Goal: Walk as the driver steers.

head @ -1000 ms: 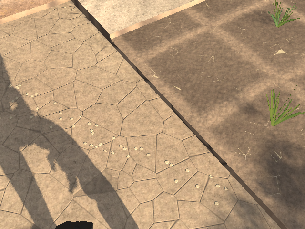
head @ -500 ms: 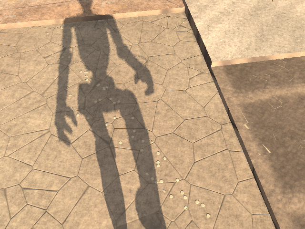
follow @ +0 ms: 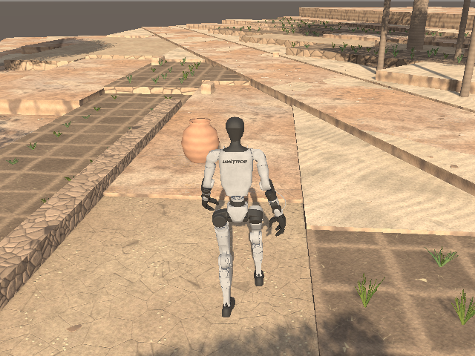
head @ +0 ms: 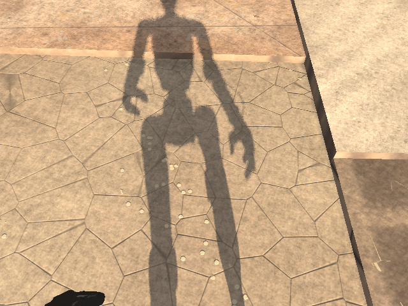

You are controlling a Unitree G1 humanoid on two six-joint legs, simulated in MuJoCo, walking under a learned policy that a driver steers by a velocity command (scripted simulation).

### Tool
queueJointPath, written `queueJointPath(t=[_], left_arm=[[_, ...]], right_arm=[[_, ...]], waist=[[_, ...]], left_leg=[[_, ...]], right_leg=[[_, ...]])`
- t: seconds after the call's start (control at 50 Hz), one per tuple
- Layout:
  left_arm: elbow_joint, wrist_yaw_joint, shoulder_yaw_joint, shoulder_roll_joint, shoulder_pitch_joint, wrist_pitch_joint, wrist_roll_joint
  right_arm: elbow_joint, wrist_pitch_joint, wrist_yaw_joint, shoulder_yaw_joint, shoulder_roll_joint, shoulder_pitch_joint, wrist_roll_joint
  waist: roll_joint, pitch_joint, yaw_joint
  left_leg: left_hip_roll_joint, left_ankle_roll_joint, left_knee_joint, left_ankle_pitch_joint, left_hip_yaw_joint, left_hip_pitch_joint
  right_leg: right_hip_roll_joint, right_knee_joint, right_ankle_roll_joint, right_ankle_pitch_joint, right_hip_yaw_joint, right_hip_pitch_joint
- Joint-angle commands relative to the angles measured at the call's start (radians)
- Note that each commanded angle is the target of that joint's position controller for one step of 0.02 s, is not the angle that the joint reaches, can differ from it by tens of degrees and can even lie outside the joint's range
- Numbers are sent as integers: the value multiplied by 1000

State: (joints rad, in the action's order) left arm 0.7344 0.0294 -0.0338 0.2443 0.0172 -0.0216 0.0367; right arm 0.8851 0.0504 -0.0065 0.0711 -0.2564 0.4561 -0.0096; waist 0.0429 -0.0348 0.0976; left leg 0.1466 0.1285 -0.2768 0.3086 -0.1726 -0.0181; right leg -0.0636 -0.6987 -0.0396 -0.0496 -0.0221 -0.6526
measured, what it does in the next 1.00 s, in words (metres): walks ahead: right foot, then left foot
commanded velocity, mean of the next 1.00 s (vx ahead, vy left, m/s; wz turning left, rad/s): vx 0.36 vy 0.00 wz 0.06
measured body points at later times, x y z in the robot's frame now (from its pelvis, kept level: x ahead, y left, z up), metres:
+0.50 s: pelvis +0.26 -0.01 +0.00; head +0.29 -0.01 +0.45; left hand +0.19 +0.24 -0.13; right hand +0.50 -0.19 -0.10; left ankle +0.37 +0.14 -0.70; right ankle +0.21 -0.13 -0.74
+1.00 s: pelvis +0.40 +0.04 +0.00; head +0.44 +0.05 +0.45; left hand +0.52 +0.30 -0.13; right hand +0.48 -0.22 -0.13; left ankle +0.39 +0.13 -0.74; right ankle +0.46 -0.06 -0.71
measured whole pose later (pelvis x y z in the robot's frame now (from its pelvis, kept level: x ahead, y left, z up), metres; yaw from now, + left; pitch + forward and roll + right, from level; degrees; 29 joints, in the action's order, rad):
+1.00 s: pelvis +0.40 +0.04 +0.00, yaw -1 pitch +0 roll +1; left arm 0.78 0.04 -0.06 0.24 0.19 0.05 0.03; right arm 0.83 0.03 -0.03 0.04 -0.23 0.25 -0.02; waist 0.02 -0.07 0.01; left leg -0.04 0.05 -0.44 0.26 0.26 0.19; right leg -0.04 -0.77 0.01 -0.27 0.07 -0.48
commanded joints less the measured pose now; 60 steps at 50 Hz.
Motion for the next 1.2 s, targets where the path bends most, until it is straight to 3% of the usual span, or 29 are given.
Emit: queueJointPath(t=[0.02, 0.06, 0.08, 0.1, 0.12, 0.14, 0.16, 0.18, 0.22, 0.32, 0.42, 0.5, 0.54, 0.58, 0.6, 0.62, 0.64, 0.68, 0.7, 0.78, 0.86, 0.92, 1.04, 1.06, 1.08, 1.1, 1.12, 1.16, 1.2], left_arm=[[-120, -1, -13, 94, -124, -32, -9], [-81, -15, -26, 131, 30, -42, -13], [-42, -28, -38, 157, 168, -52, -14], [-26, -44, -52, 205, 315, -64, 3], [-35, -56, -69, 289, 384, -60, 30], [-38, -48, -73, 285, 326, -44, 14], [-52, -43, -52, 180, 246, -38, 1], [-49, -37, -35, 109, 204, -40, -5], [-16, -36, -25, 88, 212, -52, -2], [46, -14, -32, 115, 287, -94, -20], [85, -9, -34, 123, 332, -86, -28], [123, -9, -42, 160, 408, -75, -25], [141, -13, -42, 165, 423, -62, -24], [156, -19, -31, 142, 434, -52, -36], [115, -21, -16, 99, 420, -58, -45], [98, -27, 10, -4, 539, -52, -70], [126, -48, -25, 113, 480, -30, -44], [116, -46, -28, 84, 410, -20, -42], [121, -41, -34, 84, 397, -7, -31], [112, -20, -44, 52, 412, 40, -17], [60, -8, -41, 36, 304, 63, -6], [22, 4, -32, 29, 235, 68, -5], [-40, 7, -42, 62, 190, 64, -10], [-38, 4, -43, 63, 215, 52, -8], [-27, -7, -57, 116, 265, 35, 2], [-47, -20, -92, 270, 275, 26, 0], [-23, -22, -108, 286, 383, 34, -30], [-27, -35, -83, 204, 291, 52, -32], [-58, -43, -64, 142, 173, 62, -37]], right_arm=[[-47, 8, -15, 38, -172, 33, -7], [-69, 12, -13, 43, -198, -41, -8], [-73, 17, -3, 44, -205, -62, -2], [-90, 26, 8, 33, -165, -64, 8], [-126, 28, 9, 8, -51, 2, 36], [-132, 19, 4, 14, -113, 64, 14], [-102, 4, 2, 18, -139, 26, -10], [-101, 1, 13, 13, -126, -38, -19], [-112, -11, 31, 6, -94, -71, -30], [-141, -27, 50, -6, -70, -154, -34], [-203, -15, 69, -40, -33, -361, -31], [-229, -9, 62, -44, -50, -446, -26], [-225, -1, 51, -42, -56, -428, -32], [-150, 26, 31, -28, -79, -212, -56], [-128, 37, 15, -11, -150, -62, -77], [-127, 25, 4, 15, -247, -36, -58], [-123, 17, 3, 13, -204, -34, -13], [-131, 21, 0, -23, -85, -175, -9], [-135, 22, -5, -31, -58, -209, -6], [-134, 27, -20, -23, -78, -240, -3], [-120, 15, -31, -21, -73, -239, -8], [-110, 3, -28, -11, -95, -218, -11], [-103, -37, -20, 18, -150, -198, -12], [-97, -46, -22, 21, -153, -191, -11], [-88, -54, -19, 20, -135, -139, -18], [-149, -60, -12, 1, -57, -134, -14], [-170, -80, -20, -1, -83, -219, -19], [-167, -84, -18, 0, -80, -248, -3], [-158, -77, -18, 8, -102, -237, -20]], waist=[[-126, -19, -17], [-133, 30, -96], [-98, 103, -162], [-40, 219, -223], [158, 346, -198], [246, 370, -130], [86, 203, -106], [-11, 93, -110], [40, 30, -89], [49, 25, -80], [46, -8, -116], [53, -14, -143], [51, -15, -131], [-3, 104, -40], [-100, 238, 15], [-331, 370, -22], [-158, 333, -2], [-129, 146, -73], [-141, 104, -92], [-148, 107, -147], [-169, 65, -136], [-174, 68, -111], [-159, 63, -91], [-118, 72, -110], [21, 110, -123], [294, 111, -102], [192, 167, -190], [70, 69, -135], [67, 51, -89]], left_leg=[[-279, 81, -45, -629, -200, -33], [-254, 33, -154, -793, -188, 47], [-206, 9, -316, -838, -158, 82], [-146, -11, -553, -649, -122, 206], [-15, -43, -856, 7, -4, 471], [-18, -39, -994, 233, 28, 598], [-89, -40, -1030, 137, 33, 631], [-120, -47, -985, 62, 50, 615], [-156, -60, -901, 27, 58, 570], [-159, -77, -788, -52, 64, 625], [-198, -104, -475, -226, 178, 580], [-185, -85, -335, -192, 231, 509], [-160, -62, -276, -142, 239, 448], [-135, -29, -146, -246, 228, 152], [-352, 9, -166, -424, 32, -95], [-643, 157, -142, -765, -291, -304], [-596, 156, -156, -921, -232, -209], [-500, 85, -111, -957, -6, -26], [-463, 53, -75, -894, 49, 40], [-436, 60, -19, -872, 184, 167], [-424, 63, -6, -705, 271, 191], [-434, 63, -30, -634, 309, 197], [-491, 27, -169, -460, 296, 161], [-469, -11, -245, -383, 321, 184], [-401, -70, -418, -229, 366, 241], [-218, -152, -683, 255, 425, 521], [-144, -164, -850, 405, 243, 595], [-184, -162, -897, 244, 160, 627], [-192, -160, -825, 126, 151, 589]], right_leg=[[45, 106, 29, -12, 8, 22], [93, 168, 62, -86, 20, 284], [102, 223, 82, -65, 30, 467], [-34, 247, 120, -158, -96, 707], [-322, 298, 190, -278, -477, 951], [-396, 402, 261, -333, -784, 909], [-355, 420, 257, -424, -664, 754], [-289, 443, 241, -381, -498, 621], [-205, 484, 211, -190, -304, 502], [-185, 536, 238, 64, -136, 508], [-127, 568, 214, 94, 3, 492], [-165, 524, 202, 172, -1, 564], [-175, 442, 190, 316, -10, 604], [-96, 155, 141, 483, 37, 571], [-45, -89, 107, 162, 66, 405], [107, -400, 71, -540, 110, 138], [85, -489, 81, -544, -12, 119], [27, -453, 79, -448, -23, 92], [11, -420, 70, -400, -19, 111], [36, -436, 33, -290, 22, 183], [12, -282, 25, -193, 44, 145], [17, -140, 40, -164, 78, 209], [42, 67, 94, -285, 117, 298], [54, 176, 107, -206, 116, 370], [1, 294, 132, -62, -5, 479], [-283, 338, 259, 357, -405, 610], [-342, 356, 396, 437, -483, 624], [-238, 372, 361, 290, -332, 537], [-138, 382, 292, 229, -249, 492]])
